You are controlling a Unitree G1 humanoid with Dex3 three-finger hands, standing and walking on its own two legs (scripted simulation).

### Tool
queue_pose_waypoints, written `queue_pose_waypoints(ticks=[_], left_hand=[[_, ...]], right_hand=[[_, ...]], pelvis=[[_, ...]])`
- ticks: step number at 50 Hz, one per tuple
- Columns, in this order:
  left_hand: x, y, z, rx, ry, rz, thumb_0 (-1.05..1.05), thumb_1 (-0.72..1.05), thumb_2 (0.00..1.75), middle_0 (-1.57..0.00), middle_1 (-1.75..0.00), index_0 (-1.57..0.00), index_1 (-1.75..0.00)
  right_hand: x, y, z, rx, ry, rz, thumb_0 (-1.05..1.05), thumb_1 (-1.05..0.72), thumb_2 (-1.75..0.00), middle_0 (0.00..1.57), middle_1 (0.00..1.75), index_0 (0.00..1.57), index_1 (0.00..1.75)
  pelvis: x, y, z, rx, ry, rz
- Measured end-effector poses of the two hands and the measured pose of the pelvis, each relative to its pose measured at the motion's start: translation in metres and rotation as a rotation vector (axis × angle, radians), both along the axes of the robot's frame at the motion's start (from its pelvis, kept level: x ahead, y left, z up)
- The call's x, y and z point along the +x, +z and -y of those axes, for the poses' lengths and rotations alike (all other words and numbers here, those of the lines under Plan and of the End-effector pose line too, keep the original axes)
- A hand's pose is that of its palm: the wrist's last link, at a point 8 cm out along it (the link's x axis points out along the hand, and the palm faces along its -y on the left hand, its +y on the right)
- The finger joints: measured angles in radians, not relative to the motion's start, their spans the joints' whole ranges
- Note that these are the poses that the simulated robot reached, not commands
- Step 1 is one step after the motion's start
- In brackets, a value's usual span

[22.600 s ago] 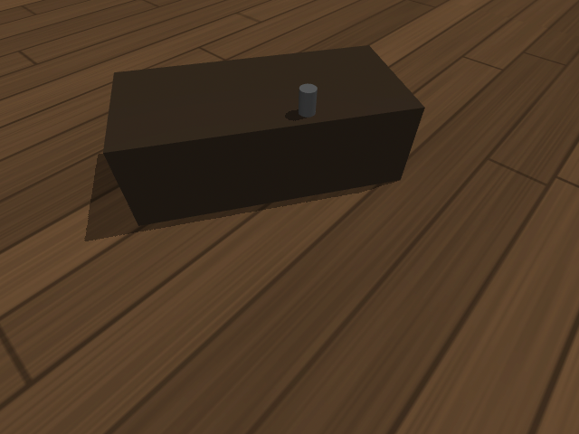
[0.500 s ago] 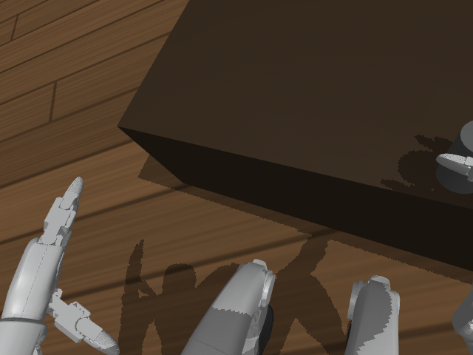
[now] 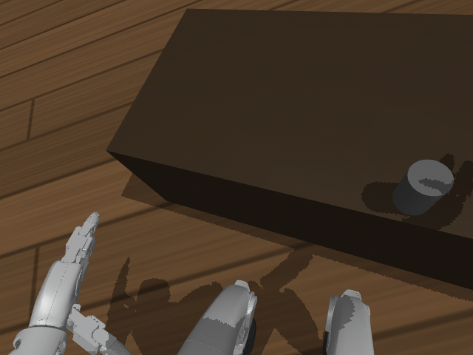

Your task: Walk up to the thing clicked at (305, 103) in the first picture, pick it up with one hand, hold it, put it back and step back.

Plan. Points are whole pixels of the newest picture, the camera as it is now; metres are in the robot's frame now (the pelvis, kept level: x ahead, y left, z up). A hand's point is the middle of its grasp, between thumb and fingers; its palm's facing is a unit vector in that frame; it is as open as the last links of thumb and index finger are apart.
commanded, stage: home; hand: right
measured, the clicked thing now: (419, 189) +0.47 -0.24 -0.15
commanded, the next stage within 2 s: none
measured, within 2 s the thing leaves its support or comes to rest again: neither
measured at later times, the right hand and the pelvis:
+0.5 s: hand out of the picture +0.35 -0.33 +0.04, palm faces +0.34 +0.88 -0.34, open 17.3 cm; pelvis +0.05 -0.01 +0.09, yaw -4 degrees
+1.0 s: hand (420, 354) +0.19 -0.17 +0.04, palm faces +0.20 +0.96 -0.20, open 17.4 cm; pelvis +0.04 +0.02 +0.10, yaw -5 degrees
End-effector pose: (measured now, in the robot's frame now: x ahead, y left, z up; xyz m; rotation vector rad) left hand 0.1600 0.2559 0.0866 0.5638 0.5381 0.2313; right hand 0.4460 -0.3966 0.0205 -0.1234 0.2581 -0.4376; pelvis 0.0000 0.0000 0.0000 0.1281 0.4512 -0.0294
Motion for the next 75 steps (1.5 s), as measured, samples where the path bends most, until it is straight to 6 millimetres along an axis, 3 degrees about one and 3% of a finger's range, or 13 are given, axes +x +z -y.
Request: queue_pose_waypoints(ticks=[4,9,14,17,20,27,31,38,46,52,61,75], left_hand=[[0.002,0.013,0.0,-0.019,0.01,-0.045,-0.01,-0.45,0.12,-0.08,-0.08,-0.07,-0.08],[0.005,0.0,0.002,-0.081,0.054,-0.143,-0.01,-0.21,0.27,-0.09,-0.12,-0.09,-0.12],[0.032,-0.023,0.048,-0.233,-0.05,-0.174,-0.01,0.06,0.42,-0.11,-0.16,-0.11,-0.16],[0.047,-0.022,0.079,-0.357,-0.117,-0.137,0.0,0.21,0.5,-0.13,-0.19,-0.13,-0.18],[0.051,-0.016,0.087,-0.425,-0.114,-0.113,0.0,0.36,0.58,-0.15,-0.21,-0.15,-0.2],[0.049,-0.012,0.05,-0.331,-0.024,-0.178,0.0,0.66,0.76,-0.18,-0.26,-0.18,-0.26],[0.05,-0.008,0.045,-0.308,-0.02,-0.179,0.01,0.77,0.83,-0.19,-0.28,-0.19,-0.27],[0.053,-0.018,0.051,-0.39,-0.014,-0.168,0.01,0.87,0.88,-0.19,-0.29,-0.2,-0.29],[0.062,-0.017,0.032,-0.395,-0.012,-0.112,0.01,0.89,0.9,-0.2,-0.3,-0.2,-0.29],[0.06,-0.014,0.022,-0.374,-0.029,-0.098,0.01,0.9,0.9,-0.2,-0.3,-0.2,-0.29],[0.05,-0.02,0.014,-0.378,-0.004,-0.107,0.01,0.9,0.9,-0.2,-0.3,-0.2,-0.3],[0.06,-0.014,0.021,-0.368,-0.008,-0.096,0.01,0.9,0.9,-0.2,-0.3,-0.2,-0.3]], right_hand=[[-0.015,0.016,0.018,-0.003,-0.09,-0.058,-0.01,0.31,-0.12,0.12,0.1,0.12,0.1],[-0.032,0.048,0.039,-0.021,-0.176,-0.069,-0.01,0.38,-0.1,0.08,0.08,0.08,0.08],[-0.048,0.074,0.041,-0.081,-0.166,-0.088,-0.01,0.44,-0.09,0.06,0.07,0.07,0.07],[-0.067,0.077,0.032,-0.121,-0.129,-0.146,-0.01,0.45,-0.09,0.06,0.07,0.06,0.07],[-0.093,0.07,0.016,-0.126,-0.084,-0.228,-0.01,0.46,-0.1,0.06,0.07,0.06,0.07],[-0.145,0.042,-0.046,-0.028,0.011,-0.302,-0.01,0.52,-0.07,0.05,0.06,0.06,0.06],[-0.169,0.038,-0.082,0.016,0.058,-0.284,-0.02,0.54,-0.06,0.05,0.06,0.06,0.06],[-0.223,0.045,-0.127,0.046,0.096,-0.32,-0.02,0.52,-0.07,0.06,0.06,0.06,0.06],[-0.277,0.045,-0.171,0.078,0.127,-0.401,-0.02,0.54,-0.06,0.06,0.06,0.06,0.06],[-0.284,0.043,-0.188,0.097,0.134,-0.385,-0.02,0.54,-0.06,0.06,0.06,0.06,0.06],[-0.271,0.051,-0.188,0.054,0.143,-0.342,-0.02,0.55,-0.05,0.05,0.05,0.06,0.06],[-0.271,0.045,-0.18,0.066,0.135,-0.359,-0.02,0.54,-0.06,0.05,0.05,0.06,0.06]], pelvis=[[0.01,0.021,0.003,-0.006,-0.002,0.019],[0.021,0.042,0.007,-0.012,-0.017,0.055],[0.027,0.058,0.01,-0.021,-0.028,0.087],[0.033,0.067,0.013,-0.03,-0.034,0.108],[0.04,0.076,0.015,-0.045,-0.038,0.135],[0.047,0.091,0.013,-0.077,-0.041,0.206],[0.047,0.097,0.007,-0.09,-0.043,0.247],[0.048,0.103,-0.002,-0.105,-0.048,0.287],[0.046,0.103,-0.013,-0.13,-0.05,0.309],[0.043,0.101,-0.025,-0.144,-0.057,0.315],[0.043,0.099,-0.029,-0.149,-0.05,0.314],[0.048,0.099,-0.023,-0.147,-0.045,0.307]])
